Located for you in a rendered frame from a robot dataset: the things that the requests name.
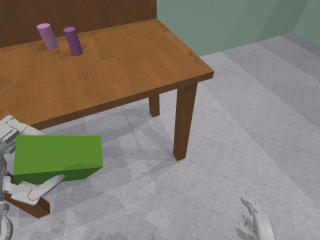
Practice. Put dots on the right robot hand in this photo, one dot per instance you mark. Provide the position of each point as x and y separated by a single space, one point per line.
257 228

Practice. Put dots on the table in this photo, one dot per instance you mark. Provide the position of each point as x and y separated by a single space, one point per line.
128 55

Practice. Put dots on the left robot hand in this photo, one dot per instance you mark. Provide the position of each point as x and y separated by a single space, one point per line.
25 192

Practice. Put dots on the sponge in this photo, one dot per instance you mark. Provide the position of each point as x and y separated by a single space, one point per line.
39 158

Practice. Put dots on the left robot forearm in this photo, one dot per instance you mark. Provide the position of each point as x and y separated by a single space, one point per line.
6 226

